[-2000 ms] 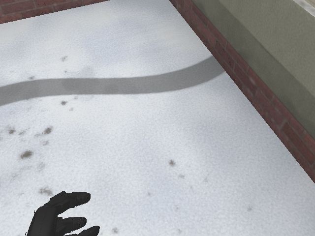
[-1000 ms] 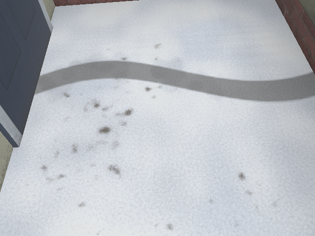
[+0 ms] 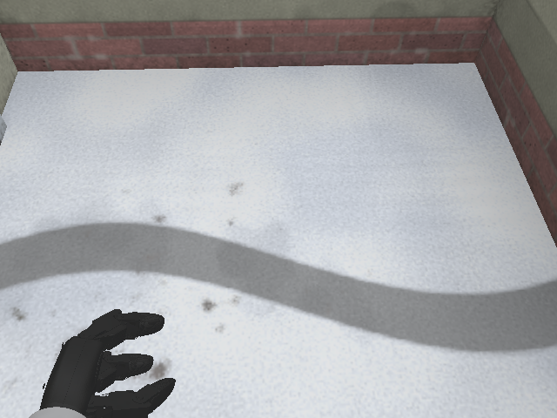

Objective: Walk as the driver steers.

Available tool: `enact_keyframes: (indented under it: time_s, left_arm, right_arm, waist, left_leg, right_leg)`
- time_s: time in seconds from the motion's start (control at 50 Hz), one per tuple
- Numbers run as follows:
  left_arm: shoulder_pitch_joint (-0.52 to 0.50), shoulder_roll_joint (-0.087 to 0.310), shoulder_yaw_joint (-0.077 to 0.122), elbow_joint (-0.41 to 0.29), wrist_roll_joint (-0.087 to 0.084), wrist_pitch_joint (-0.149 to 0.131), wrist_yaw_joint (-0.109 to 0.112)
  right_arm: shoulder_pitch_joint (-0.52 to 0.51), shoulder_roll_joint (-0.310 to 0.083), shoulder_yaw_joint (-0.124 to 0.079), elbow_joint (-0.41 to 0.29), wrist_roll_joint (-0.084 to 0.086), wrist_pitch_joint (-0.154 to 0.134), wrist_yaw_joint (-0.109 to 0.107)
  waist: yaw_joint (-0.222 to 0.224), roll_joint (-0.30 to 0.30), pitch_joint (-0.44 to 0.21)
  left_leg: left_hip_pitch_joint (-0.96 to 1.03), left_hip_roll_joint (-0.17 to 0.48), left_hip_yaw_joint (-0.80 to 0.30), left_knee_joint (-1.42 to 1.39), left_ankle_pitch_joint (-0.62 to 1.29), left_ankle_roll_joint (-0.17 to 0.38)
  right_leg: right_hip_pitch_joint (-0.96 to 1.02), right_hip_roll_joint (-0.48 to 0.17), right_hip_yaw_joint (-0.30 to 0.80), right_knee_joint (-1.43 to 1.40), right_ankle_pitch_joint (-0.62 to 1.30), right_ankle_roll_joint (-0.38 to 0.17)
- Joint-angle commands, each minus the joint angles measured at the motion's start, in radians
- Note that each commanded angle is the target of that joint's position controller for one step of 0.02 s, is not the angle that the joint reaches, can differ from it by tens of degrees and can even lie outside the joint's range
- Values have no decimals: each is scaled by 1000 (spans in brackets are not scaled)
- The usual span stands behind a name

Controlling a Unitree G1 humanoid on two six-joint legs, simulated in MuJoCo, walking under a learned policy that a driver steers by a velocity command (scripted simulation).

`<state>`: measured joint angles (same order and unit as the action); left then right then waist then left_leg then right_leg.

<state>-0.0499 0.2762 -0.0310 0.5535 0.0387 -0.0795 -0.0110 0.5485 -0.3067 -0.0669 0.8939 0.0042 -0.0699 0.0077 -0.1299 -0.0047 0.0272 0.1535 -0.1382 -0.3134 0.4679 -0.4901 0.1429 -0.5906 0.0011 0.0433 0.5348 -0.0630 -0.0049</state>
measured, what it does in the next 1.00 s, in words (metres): walks ahead: left foot, then right foot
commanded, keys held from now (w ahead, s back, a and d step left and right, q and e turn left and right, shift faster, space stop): w+q+shift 0.06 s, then w+shift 0.04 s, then shift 0.90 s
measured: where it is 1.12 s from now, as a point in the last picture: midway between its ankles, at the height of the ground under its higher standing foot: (248, 384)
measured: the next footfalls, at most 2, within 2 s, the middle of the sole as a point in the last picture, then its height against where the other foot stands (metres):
left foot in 0.38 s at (193, 386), level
right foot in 0.78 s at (289, 351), level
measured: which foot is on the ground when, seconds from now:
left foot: up 0.00-0.36, down 0.38-1.00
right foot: down 0.00-0.38, up 0.40-0.76, down 0.78-1.00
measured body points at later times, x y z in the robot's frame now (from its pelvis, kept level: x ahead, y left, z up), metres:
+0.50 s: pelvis +0.38 +0.05 +0.01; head +0.43 +0.07 +0.46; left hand +0.39 +0.34 -0.11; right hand +0.64 -0.13 -0.08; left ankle +0.48 +0.14 -0.71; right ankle +0.27 -0.13 -0.60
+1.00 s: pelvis +0.50 +0.03 +0.03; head +0.50 +0.03 +0.48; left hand +0.55 +0.31 -0.09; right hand +0.67 -0.18 -0.10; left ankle +0.48 +0.14 -0.71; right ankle +0.54 -0.09 -0.71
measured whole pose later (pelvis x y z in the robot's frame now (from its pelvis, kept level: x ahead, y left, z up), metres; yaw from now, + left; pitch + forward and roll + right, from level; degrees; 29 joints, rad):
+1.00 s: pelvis +0.50 +0.03 +0.03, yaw +15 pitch -1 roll +0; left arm 0.19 0.24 0.01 0.80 0.01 -0.02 0.02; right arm 0.18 -0.24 -0.02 0.87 -0.01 0.01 -0.01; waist -0.01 0.00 0.02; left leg -0.27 -0.06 -0.06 0.55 -0.27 0.03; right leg -0.26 -0.02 0.04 0.56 -0.28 0.03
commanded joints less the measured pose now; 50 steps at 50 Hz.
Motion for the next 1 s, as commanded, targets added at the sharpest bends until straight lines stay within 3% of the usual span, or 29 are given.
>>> enact_keyframes:
  time_s: [0.02, 0.04, 0.06, 0.08, 0.1, 0.12, 0.16, 0.22, 0.24, 0.28, 0.3, 0.32, 0.36, 0.38, 0.4, 0.42, 0.44, 0.46, 0.48, 0.52, 0.56, 0.62, 0.7, 0.76, 0.78, 0.8, 0.82, 0.86, 1.0]
  left_arm:
    - [577, 327, 131, 84, 49, 1, 55]
    - [493, 290, 134, 78, 27, 8, 44]
    - [391, 193, 116, 73, 20, 9, 40]
    - [371, 138, 106, 95, 17, 7, 34]
    - [380, 119, 100, 120, 23, 3, 32]
    - [394, 94, 90, 150, 23, -8, 31]
    - [423, 58, 77, 199, 1, -39, 12]
    - [332, 96, 80, 216, -22, -59, -2]
    - [176, 131, 97, 155, -74, -57, 18]
    - [254, 194, 112, 173, -74, -66, 37]
    - [286, 231, 122, 186, -70, -68, 40]
    - [293, 256, 131, 190, -71, -65, 41]
    - [300, 254, 130, 193, -79, -45, 40]
    - [326, 228, 119, 194, -77, -37, 39]
    - [441, 119, 88, 180, -18, -29, 31]
    - [643, 103, 60, 224, -60, -26, 13]
    - [580, 200, 83, 235, -72, -13, 11]
    - [462, 206, 86, 196, -71, -3, 20]
    - [394, 190, 85, 191, -56, 8, 39]
    - [391, 180, 89, 186, -48, 36, 54]
    - [399, 134, 83, 181, -44, 49, 57]
    - [342, 78, 66, 164, -31, 60, 64]
    - [268, 88, 68, 167, -39, 83, 66]
    - [240, 74, 66, 165, -27, 84, 64]
    - [225, 88, 67, 156, -15, 81, 64]
    - [222, 128, 72, 141, -8, 79, 65]
    - [190, 188, 91, 153, -19, 80, 59]
    - [195, 100, 76, 165, -15, 70, 40]
    - [230, 86, 72, 203, -28, 43, 38]
  right_arm:
    - [-82, 0, 5, -150, 24, -33, -5]
    - [-120, -95, 3, -170, 17, -19, -7]
    - [-195, -129, -6, -158, -4, -4, -3]
    - [-239, -119, -2, -155, -26, 5, 10]
    - [-271, -94, 2, -159, -38, 13, 25]
    - [-285, -61, 9, -171, -45, 24, 36]
    - [-315, -18, 22, -199, -43, 44, 34]
    - [-399, -10, 39, -267, -50, 40, 48]
    - [-370, -3, 44, -250, 43, 18, 42]
    - [-429, -19, 49, -258, 15, -8, 61]
    - [-431, -38, 43, -266, 1, -9, 66]
    - [-407, -67, 31, -262, -9, -7, 64]
    - [-245, -123, 0, -208, -25, 3, 48]
    - [-200, -172, -18, -199, -28, 13, 29]
    - [-204, -265, -23, -200, -37, 22, 7]
    - [-215, -220, 1, -242, -59, 15, 13]
    - [-280, -178, -2, -268, -32, 18, 26]
    - [-352, -148, 6, -266, 0, 15, 33]
    - [-390, -114, 14, -257, 13, 12, 32]
    - [-410, -92, 20, -240, -14, 8, 28]
    - [-425, -72, 23, -223, -27, 3, 24]
    - [-438, -91, 14, -188, -24, 12, -1]
    - [-434, -83, 15, -152, -21, 33, -11]
    - [-433, -53, 27, -127, -11, 42, -8]
    - [-395, -31, 36, -111, -14, 41, -7]
    - [-362, -22, 40, -99, -28, 36, -7]
    - [-280, -20, 35, -92, -22, 35, -2]
    - [-365, -46, 28, -93, -23, 49, -9]
    - [-372, -40, 23, -67, -14, 68, -23]
  waist:
    - [271, -291, -447]
    - [253, -307, -421]
    - [231, -193, -252]
    - [222, -86, -149]
    - [206, -55, -91]
    - [179, -60, -22]
    - [138, -65, 24]
    - [79, -116, 52]
    - [59, -121, 54]
    - [88, -61, -11]
    - [77, -61, -31]
    - [56, -70, -51]
    - [-32, -52, -129]
    - [-58, -18, -139]
    - [44, 313, -216]
    - [89, 298, -518]
    - [61, 110, -523]
    - [82, 47, -355]
    - [101, -25, -251]
    - [150, 8, -191]
    - [175, 46, -191]
    - [179, 50, -202]
    - [149, 82, -173]
    - [160, 84, -106]
    - [152, 65, -88]
    - [134, 15, -85]
    - [65, -96, -70]
    - [115, -71, -38]
    - [125, -31, -73]
  left_leg:
    - [-762, 3, 106, 860, -8, -26]
    - [-844, 49, 166, 943, 65, -14]
    - [-877, 121, 182, 915, 173, -13]
    - [-863, 153, 202, 883, 218, -18]
    - [-853, 172, 208, 861, 218, -23]
    - [-849, 181, 209, 850, 197, -37]
    - [-865, 183, 206, 796, 119, -61]
    - [-810, 169, 243, 493, 252, -86]
    - [-725, 172, 269, 360, 352, -97]
    - [-488, 121, 325, 200, 588, -114]
    - [-430, 102, 319, 172, 623, -106]
    - [-388, 84, 317, 152, 609, -92]
    - [-195, 55, 324, 86, 648, -48]
    - [-99, 93, 281, 44, 779, -25]
    - [110, 332, 21, 148, 1449, 67]
    - [287, 557, -342, 133, 1500, 278]
    - [173, 500, -281, 69, 1351, 268]
    - [29, 442, -173, 35, 1203, 222]
    - [-104, 403, -131, -1, 1116, 177]
    - [-308, 363, -71, -62, 1066, 146]
    - [-392, 352, -7, -93, 1077, 151]
    - [-454, 316, 81, -112, 1031, 132]
    - [-493, 287, 99, -149, 635, 94]
    - [-529, 249, 87, -125, 295, 37]
    - [-546, 223, 87, -110, 212, -9]
    - [-575, 185, 113, -61, 138, -52]
    - [-567, 121, 186, -67, 108, -80]
    - [-452, 114, 217, -26, 194, -106]
    - [-382, 139, 199, 19, 416, -90]
  right_leg:
    - [1112, -450, 606, -100, -687, -120]
    - [1007, -446, 820, -234, -755, -145]
    - [858, -398, 648, -241, -730, -137]
    - [727, -358, 515, -245, -565, -141]
    - [640, -321, 418, -265, -444, -137]
    - [554, -301, 330, -276, -253, -149]
    - [508, -314, 209, -270, 239, -163]
    - [421, -246, -21, -326, 545, -117]
    - [367, -180, -96, -334, 478, -104]
    - [307, -175, -126, -344, 451, -104]
    - [335, -193, -123, -327, 495, -103]
    - [376, -197, -131, -275, 560, -93]
    - [414, -167, -155, -27, 633, -50]
    - [356, -127, -164, 179, 505, -10]
    - [139, 14, -184, 646, -521, 50]
    - [23, 61, 76, 928, -674, 58]
    - [68, 10, 126, 922, -599, 55]
    - [15, -30, 76, 843, -534, 59]
    - [6, -59, 54, 778, -476, 71]
    - [118, -81, 60, 699, -397, 78]
    - [174, -91, 58, 605, -390, 82]
    - [248, -90, 32, 384, -323, 92]
    - [337, -66, 20, 204, -192, 93]
    - [422, -40, -2, -30, -106, 59]
    - [460, -66, 27, -89, -45, 40]
    - [500, -141, 90, -93, 80, 12]
    - [443, -156, 96, -65, 10, -43]
    - [309, -98, 73, -109, -212, -30]
    - [360, -64, 37, -56, 9, -7]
